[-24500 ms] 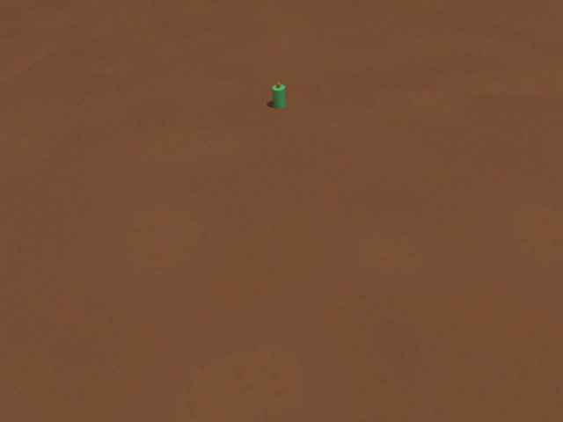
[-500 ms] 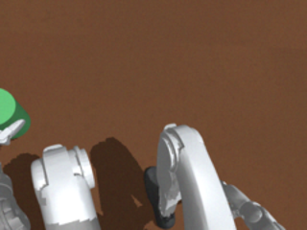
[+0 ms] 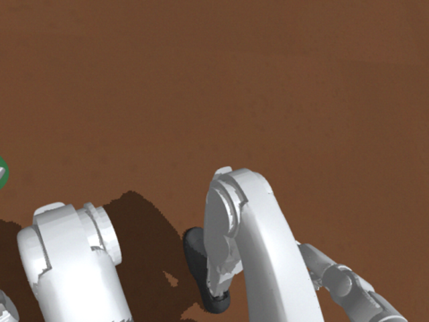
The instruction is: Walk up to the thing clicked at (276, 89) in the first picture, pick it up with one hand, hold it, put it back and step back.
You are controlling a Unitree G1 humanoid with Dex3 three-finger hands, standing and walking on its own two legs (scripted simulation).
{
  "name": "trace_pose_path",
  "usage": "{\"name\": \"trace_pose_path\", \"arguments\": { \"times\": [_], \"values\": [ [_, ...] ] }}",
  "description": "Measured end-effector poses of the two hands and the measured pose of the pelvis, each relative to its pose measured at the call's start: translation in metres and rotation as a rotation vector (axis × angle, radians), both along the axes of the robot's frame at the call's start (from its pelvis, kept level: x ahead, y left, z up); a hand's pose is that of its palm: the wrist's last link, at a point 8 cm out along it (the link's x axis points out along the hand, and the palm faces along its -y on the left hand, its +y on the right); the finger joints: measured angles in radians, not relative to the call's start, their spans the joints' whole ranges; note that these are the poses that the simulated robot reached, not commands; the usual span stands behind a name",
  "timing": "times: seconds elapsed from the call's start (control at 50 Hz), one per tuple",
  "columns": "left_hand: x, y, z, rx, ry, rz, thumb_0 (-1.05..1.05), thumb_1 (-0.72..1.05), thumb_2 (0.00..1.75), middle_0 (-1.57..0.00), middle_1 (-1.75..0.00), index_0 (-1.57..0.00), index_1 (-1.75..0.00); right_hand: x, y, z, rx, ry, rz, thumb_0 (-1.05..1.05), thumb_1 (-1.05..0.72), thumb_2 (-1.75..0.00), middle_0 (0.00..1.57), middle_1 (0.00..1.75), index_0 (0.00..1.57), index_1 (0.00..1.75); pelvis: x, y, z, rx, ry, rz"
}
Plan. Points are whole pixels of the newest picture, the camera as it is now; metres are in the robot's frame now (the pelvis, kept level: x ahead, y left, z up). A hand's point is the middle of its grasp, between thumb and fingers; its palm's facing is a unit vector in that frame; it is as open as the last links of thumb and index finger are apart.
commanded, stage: lower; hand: left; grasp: from the side
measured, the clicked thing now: out of the picture +0.42 +0.31 -0.17
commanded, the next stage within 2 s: loosen in 0.44 s
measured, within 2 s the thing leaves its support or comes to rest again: rests again in 0.30 s
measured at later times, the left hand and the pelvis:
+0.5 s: hand out of the picture +0.41 +0.32 -0.18, palm faces +0.48 -0.88 -0.02, open 11.6 cm; pelvis -0.01 +0.01 +0.00, yaw -2 degrees
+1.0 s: hand out of the picture +0.42 +0.32 -0.17, palm faces +0.48 -0.88 +0.00, open 15.3 cm; pelvis -0.01 +0.01 +0.00, yaw -2 degrees
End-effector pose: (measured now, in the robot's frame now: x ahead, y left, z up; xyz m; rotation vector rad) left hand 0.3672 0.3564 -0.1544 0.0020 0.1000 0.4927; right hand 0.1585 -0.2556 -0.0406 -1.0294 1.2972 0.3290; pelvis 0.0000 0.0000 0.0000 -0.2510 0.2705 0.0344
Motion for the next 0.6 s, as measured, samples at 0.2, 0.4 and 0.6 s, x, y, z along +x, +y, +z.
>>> {"name": "trace_pose_path", "arguments": {
  "times": [0.2, 0.4, 0.6],
  "values": [
    [0.002, 0.0, -0.01, -0.001, -0.007, 0.01, -0.03, -0.55, 1.01, -0.62, -0.93, -0.65, -0.95, -0.004, 0.005, 0.004, -0.02, 0.014, 0.032, 0.0, -0.92, -0.9, 0.21, 0.3, 0.21, 0.3, -0.002, 0.003, -0.002, -0.017, -0.022, -0.01],
    [0.002, -0.001, -0.018, -0.004, -0.007, 0.006, -0.03, -0.55, 1.01, -0.61, -0.93, -0.64, -0.96, -0.004, 0.01, 0.011, -0.043, 0.019, 0.056, 0.0, -0.91, -0.9, 0.21, 0.3, 0.21, 0.3, -0.004, 0.006, -0.002, -0.033, -0.041, -0.016],
    [0.002, -0.002, -0.022, -0.003, -0.011, 0.011, -0.03, -0.55, 1.0, -0.62, -0.93, -0.65, -0.95, -0.001, 0.013, 0.015, -0.056, 0.015, 0.081, 0.0, -0.9, -0.9, 0.21, 0.3, 0.21, 0.3, -0.005, 0.008, -0.002, -0.044, -0.052, -0.024]
  ]
}}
